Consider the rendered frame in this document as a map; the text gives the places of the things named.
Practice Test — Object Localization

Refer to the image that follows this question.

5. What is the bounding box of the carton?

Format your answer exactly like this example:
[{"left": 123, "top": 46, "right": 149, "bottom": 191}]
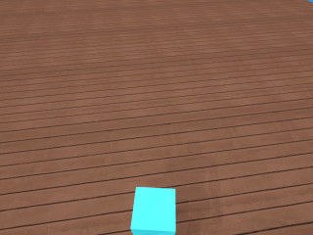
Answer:
[{"left": 130, "top": 187, "right": 176, "bottom": 235}]

